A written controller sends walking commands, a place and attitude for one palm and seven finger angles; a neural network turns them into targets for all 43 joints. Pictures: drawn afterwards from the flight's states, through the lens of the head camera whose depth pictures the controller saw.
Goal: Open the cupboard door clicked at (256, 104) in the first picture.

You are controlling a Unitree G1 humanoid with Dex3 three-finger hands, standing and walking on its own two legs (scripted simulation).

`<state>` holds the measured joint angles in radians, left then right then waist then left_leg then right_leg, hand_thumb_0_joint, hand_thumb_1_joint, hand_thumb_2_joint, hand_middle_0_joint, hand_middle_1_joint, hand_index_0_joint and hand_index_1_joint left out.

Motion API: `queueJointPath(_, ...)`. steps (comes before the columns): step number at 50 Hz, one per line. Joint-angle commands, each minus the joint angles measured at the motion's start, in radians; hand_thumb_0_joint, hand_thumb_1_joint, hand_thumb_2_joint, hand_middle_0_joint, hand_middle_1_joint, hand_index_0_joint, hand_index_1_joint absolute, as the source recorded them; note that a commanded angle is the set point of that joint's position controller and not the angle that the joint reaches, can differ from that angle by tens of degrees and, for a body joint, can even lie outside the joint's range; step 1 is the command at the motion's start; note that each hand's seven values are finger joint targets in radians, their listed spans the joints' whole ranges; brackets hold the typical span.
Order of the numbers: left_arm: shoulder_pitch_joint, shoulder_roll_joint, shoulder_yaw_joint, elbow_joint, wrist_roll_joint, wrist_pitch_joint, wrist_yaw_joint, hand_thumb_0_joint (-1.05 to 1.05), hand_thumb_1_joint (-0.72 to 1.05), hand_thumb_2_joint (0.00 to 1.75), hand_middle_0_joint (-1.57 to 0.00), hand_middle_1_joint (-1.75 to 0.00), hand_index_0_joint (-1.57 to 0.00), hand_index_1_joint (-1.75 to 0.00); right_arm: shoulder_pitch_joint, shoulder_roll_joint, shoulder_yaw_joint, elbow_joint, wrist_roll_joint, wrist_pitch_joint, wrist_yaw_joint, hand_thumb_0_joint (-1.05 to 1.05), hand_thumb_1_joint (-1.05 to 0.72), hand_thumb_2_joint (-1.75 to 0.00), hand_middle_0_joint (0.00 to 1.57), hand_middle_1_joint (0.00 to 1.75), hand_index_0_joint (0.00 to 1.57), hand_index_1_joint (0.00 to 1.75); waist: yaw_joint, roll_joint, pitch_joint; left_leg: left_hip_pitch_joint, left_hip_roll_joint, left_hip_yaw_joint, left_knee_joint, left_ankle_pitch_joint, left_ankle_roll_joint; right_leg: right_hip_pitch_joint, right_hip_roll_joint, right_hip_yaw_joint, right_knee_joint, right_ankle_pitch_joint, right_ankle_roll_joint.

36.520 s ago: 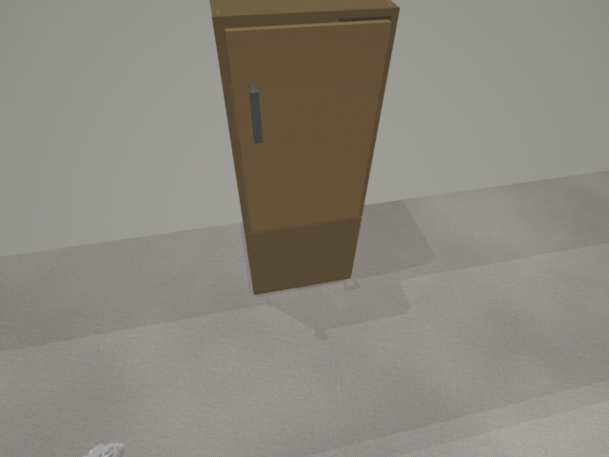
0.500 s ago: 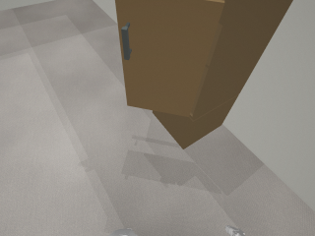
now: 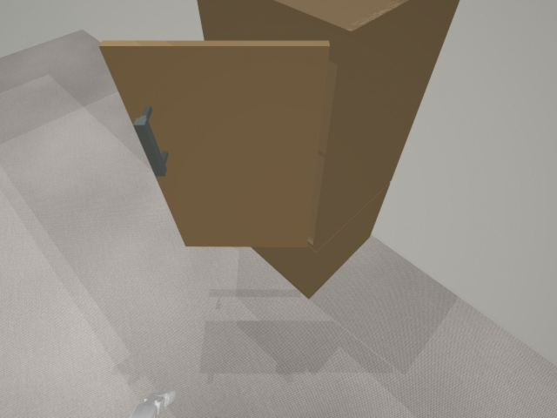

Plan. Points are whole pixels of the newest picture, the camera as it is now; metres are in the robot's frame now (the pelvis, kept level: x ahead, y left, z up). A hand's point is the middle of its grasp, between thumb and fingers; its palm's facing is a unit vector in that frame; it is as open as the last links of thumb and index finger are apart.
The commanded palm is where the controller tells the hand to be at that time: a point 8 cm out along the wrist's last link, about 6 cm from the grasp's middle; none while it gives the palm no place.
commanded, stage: come to a stop and stand still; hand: left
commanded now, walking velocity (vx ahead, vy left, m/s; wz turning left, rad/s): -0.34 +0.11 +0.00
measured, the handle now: (154, 142) +0.57 +0.25 +0.05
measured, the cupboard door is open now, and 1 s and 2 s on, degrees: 44 44 44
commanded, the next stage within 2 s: look again from close up in 1.16 s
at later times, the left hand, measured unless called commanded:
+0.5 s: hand out of the picture +0.01 +0.25 -0.17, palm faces +0.04 -0.98 -0.21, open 7.3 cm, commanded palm none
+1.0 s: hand out of the picture -0.03 +0.16 -0.17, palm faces +0.01 -0.98 -0.18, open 7.2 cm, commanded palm none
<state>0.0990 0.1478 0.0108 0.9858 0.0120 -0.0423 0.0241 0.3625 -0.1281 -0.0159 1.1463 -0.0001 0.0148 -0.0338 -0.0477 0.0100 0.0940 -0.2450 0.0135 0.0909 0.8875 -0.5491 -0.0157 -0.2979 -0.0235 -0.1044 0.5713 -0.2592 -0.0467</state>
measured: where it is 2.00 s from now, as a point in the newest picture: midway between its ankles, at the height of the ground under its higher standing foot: outside the picture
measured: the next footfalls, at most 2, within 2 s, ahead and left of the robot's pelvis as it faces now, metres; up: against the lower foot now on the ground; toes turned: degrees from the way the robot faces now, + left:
left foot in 0.24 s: +0.08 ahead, +0.16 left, +0.00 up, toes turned +4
right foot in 0.68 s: -0.05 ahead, -0.12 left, +0.00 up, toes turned -4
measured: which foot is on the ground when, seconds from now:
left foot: up 0.00-0.22, down 0.24-0.68, up 0.70-0.84, down 0.86-1.00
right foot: down 0.00-0.24, up 0.26-0.66, down 0.68-1.00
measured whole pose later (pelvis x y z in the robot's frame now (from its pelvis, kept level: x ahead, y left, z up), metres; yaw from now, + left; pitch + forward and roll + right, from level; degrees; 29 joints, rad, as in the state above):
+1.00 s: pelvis -0.05 -0.02 +0.01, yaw -1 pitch -1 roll +0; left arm 0.24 0.16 0.01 1.12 0.00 0.01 0.03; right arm 0.28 -0.14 -0.02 1.15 -0.02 0.02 -0.04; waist -0.01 -0.01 0.05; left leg -0.22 0.06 0.03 0.47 -0.22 -0.04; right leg -0.13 0.01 -0.06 0.46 -0.31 -0.02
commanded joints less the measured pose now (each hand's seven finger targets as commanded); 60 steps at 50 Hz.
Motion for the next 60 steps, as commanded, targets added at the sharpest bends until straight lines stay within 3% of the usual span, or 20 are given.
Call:
queueJointPath(1,0.099,0.181,0.051,-0.016,0.003,0.021,0.026,0.0,0.9,0.9,-0.2,-0.3,-0.2,-0.3,0.001,-0.063,-0.02,-0.072,0.012,0.016,0.001,0.0,-0.9,-0.9,0.2,0.3,0.2,0.3,0.049,-0.122,-0.138,-0.103,0.03,-0.076,0.041,0.019,-0.029,0.159,-0.296,0.164,-0.183,0.919,-0.16)
queueJointPath(7,0.066,0.193,0.08,-0.033,0.014,0.046,0.023,0.0,0.9,0.9,-0.2,-0.3,-0.2,-0.3,-0.025,-0.07,-0.041,-0.101,-0.003,0.035,0.009,0.0,-0.9,-0.9,0.2,0.3,0.2,0.3,0.038,-0.151,-0.146,-0.084,0.004,-0.039,-0.112,0.147,-0.043,0.125,-0.253,0.133,-0.151,0.697,-0.129)
queueJointPath(10,0.054,0.171,0.075,-0.032,0.006,0.062,0.017,0.0,0.9,0.9,-0.2,-0.3,-0.2,-0.3,0.015,-0.093,-0.048,-0.096,-0.009,0.02,0.01,0.0,-0.9,-0.9,0.2,0.3,0.2,0.3,0.006,-0.14,-0.142,0.087,0.032,-0.05,-0.416,0.414,-0.025,0.012,-0.191,0.105,-0.043,0.377,-0.042)
queueJointPath(11,0.098,0.124,0.066,-0.038,-0.001,0.07,0.013,0.0,0.9,0.9,-0.2,-0.3,-0.2,-0.3,0.012,-0.164,-0.059,-0.111,-0.019,0.007,0.009,0.0,-0.9,-0.9,0.2,0.3,0.2,0.3,0.02,0.075,-0.153,0.119,0.186,-0.224,-0.499,0.587,0.033,-0.072,-0.09,0.046,0.071,0.076,0.02)
queueJointPath(12,0.118,0.08,0.056,-0.048,-0.009,0.081,0.014,0.0,0.9,0.9,-0.2,-0.3,-0.2,-0.3,-0.011,-0.247,-0.071,-0.145,-0.029,0.002,0.002,0.0,-0.9,-0.9,0.2,0.3,0.2,0.3,0.016,0.289,-0.14,0.019,0.387,-0.448,-0.595,0.788,0.151,-0.119,0.009,0.038,0.27,-0.331,0.067)
queueJointPath(13,0.101,0.119,0.062,-0.056,-0.004,0.091,0.016,0.0,0.9,0.9,-0.2,-0.3,-0.2,-0.3,-0.047,-0.269,-0.071,-0.168,-0.035,0.005,-0.009,0.0,-0.9,-0.9,0.2,0.3,0.2,0.3,0.007,0.187,-0.121,-0.084,0.421,-0.438,-0.606,0.704,0.226,-0.067,0.013,0.142,0.436,-0.368,0.05)
queueJointPath(14,0.111,0.118,0.065,-0.058,0.001,0.091,0.011,0.0,0.9,0.9,-0.2,-0.3,-0.2,-0.3,-0.095,-0.244,-0.062,-0.189,-0.036,-0.002,-0.01,0.0,-0.9,-0.9,0.2,0.3,0.2,0.3,0.036,0.1,-0.091,-0.149,0.389,-0.389,-0.619,0.555,0.228,-0.056,0.003,0.151,0.493,-0.323,0.041)
queueJointPath(15,0.119,0.12,0.072,-0.04,0.01,0.097,0.006,0.0,0.9,0.9,-0.2,-0.3,-0.2,-0.3,-0.148,-0.236,-0.058,-0.199,-0.038,-0.006,-0.017,0.0,-0.9,-0.9,0.2,0.3,0.2,0.3,0.052,0.172,-0.073,-0.127,0.339,-0.366,-0.622,0.538,0.206,-0.123,0.012,0.16,0.538,-0.277,0.048)
queueJointPath(20,0.167,0.149,0.08,-0.011,0.01,0.099,-0.013,0.0,0.9,0.9,-0.2,-0.3,-0.2,-0.3,-0.149,-0.225,-0.052,-0.21,-0.03,-0.008,-0.026,0.0,-0.9,-0.9,0.2,0.3,0.2,0.3,0.044,0.126,-0.107,0.026,0.297,-0.268,-0.617,0.471,0.166,-0.199,0.002,0.16,0.559,-0.164,0.076)
queueJointPath(27,0.146,0.108,0.056,-0.023,0.009,0.089,-0.026,0.0,0.9,0.9,-0.2,-0.3,-0.2,-0.3,-0.096,-0.258,-0.074,-0.178,-0.031,-0.004,-0.011,0.0,-0.9,-0.9,0.2,0.3,0.2,0.3,-0.003,0.194,-0.15,0.107,0.288,-0.265,-0.633,0.329,0.153,-0.084,-0.006,0.073,0.202,-0.235,0.073)
queueJointPath(30,0.205,0.1,0.052,0.007,0.003,0.078,-0.025,0.0,0.9,0.9,-0.2,-0.3,-0.2,-0.3,-0.106,-0.262,-0.079,-0.167,-0.026,0.001,-0.003,0.0,-0.9,-0.9,0.2,0.3,0.2,0.3,0.023,0.192,-0.147,0.037,0.249,-0.243,-0.611,0.292,0.124,0.064,0.018,0.034,-0.027,-0.152,0.058)
queueJointPath(32,0.29,0.125,0.055,0.041,0.007,0.072,-0.018,0.0,0.9,0.9,-0.2,-0.3,-0.2,-0.3,-0.132,-0.225,-0.077,-0.169,-0.016,0.008,0.0,0.0,-0.9,-0.9,0.2,0.3,0.2,0.3,0.058,0.068,-0.119,-0.081,0.157,-0.156,-0.546,0.192,0.051,0.201,-0.007,0.057,-0.239,-0.029,0.039)
queueJointPath(33,0.295,0.183,0.065,0.04,0.016,0.068,-0.01,0.0,0.9,0.9,-0.2,-0.3,-0.2,-0.3,-0.145,-0.168,-0.068,-0.182,-0.009,0.014,0.003,0.0,-0.9,-0.9,0.2,0.3,0.2,0.3,0.064,-0.11,-0.079,-0.164,0.066,-0.077,-0.407,0.136,0.002,0.173,-0.152,0.251,-0.352,-0.154,-0.016)
queueJointPath(34,0.23,0.225,0.065,0.024,0.013,0.063,-0.005,0.0,0.9,0.9,-0.2,-0.3,-0.2,-0.3,-0.177,-0.12,-0.049,-0.197,-0.012,0.018,0.015,0.0,-0.9,-0.9,0.2,0.3,0.2,0.3,0.056,-0.237,-0.032,-0.161,0.024,-0.028,-0.33,0.133,-0.02,0.048,-0.269,0.341,-0.436,-0.279,-0.07)
queueJointPath(38,0.112,0.157,0.04,0.017,0.006,0.042,0.001,0.0,0.9,0.9,-0.2,-0.3,-0.2,-0.3,-0.136,-0.12,-0.047,-0.14,-0.022,0.02,0.021,0.0,-0.9,-0.9,0.2,0.3,0.2,0.3,0.025,-0.242,0.026,-0.094,0.033,-0.071,-0.19,0.212,-0.004,-0.022,-0.197,0.221,-0.351,-0.014,-0.081)
queueJointPath(41,0.146,0.136,0.03,0.048,0.0,0.03,0.003,0.0,0.9,0.9,-0.2,-0.3,-0.2,-0.3,-0.075,-0.094,-0.033,-0.09,-0.016,0.002,0.014,0.0,-0.9,-0.9,0.2,0.3,0.2,0.3,0.018,-0.124,-0.006,0.015,0.032,-0.064,-0.375,0.354,-0.009,0.024,-0.164,0.164,-0.23,0.195,-0.045)
queueJointPath(43,0.189,0.108,0.022,0.071,-0.011,0.026,0.005,0.0,0.9,0.9,-0.2,-0.3,-0.2,-0.3,-0.045,-0.119,-0.025,-0.058,-0.016,-0.02,0.003,0.0,-0.9,-0.9,0.2,0.3,0.2,0.3,0.037,0.001,-0.069,0.102,0.102,-0.132,-0.46,0.609,0.016,0.065,-0.103,0.131,-0.167,0.231,0.006)
queueJointPath(47,0.19,0.116,0.025,0.101,-0.012,0.037,0.005,0.0,0.9,0.9,-0.2,-0.3,-0.2,-0.3,-0.061,-0.121,-0.016,-0.029,-0.015,-0.02,-0.012,0.0,-0.9,-0.9,0.2,0.3,0.2,0.3,0.049,0.07,-0.058,0.072,0.104,-0.119,-0.468,0.593,0.014,0.126,-0.095,0.136,-0.196,0.229,0.01)
queueJointPath(54,0.19,0.106,0.021,0.114,-0.007,0.039,0.005,0.0,0.9,0.9,-0.2,-0.3,-0.2,-0.3,-0.06,-0.103,-0.016,-0.023,-0.016,-0.005,-0.007,0.0,-0.9,-0.9,0.2,0.3,0.2,0.3,0.046,-0.047,0.011,0.068,0.085,-0.098,-0.506,0.389,0.004,0.074,-0.087,0.164,-0.294,0.003,0.006)
queueJointPath(60,0.203,0.097,0.02,0.118,-0.007,0.034,0.007,0.0,0.9,0.9,-0.2,-0.3,-0.2,-0.3,-0.047,-0.096,-0.011,-0.016,-0.017,-0.01,-0.006,0.0,-0.9,-0.9,0.2,0.3,0.2,0.3,0.044,-0.03,0.003,0.067,0.087,-0.099,-0.516,0.412,0.006,0.09,-0.088,0.158,-0.287,0.031,0.005)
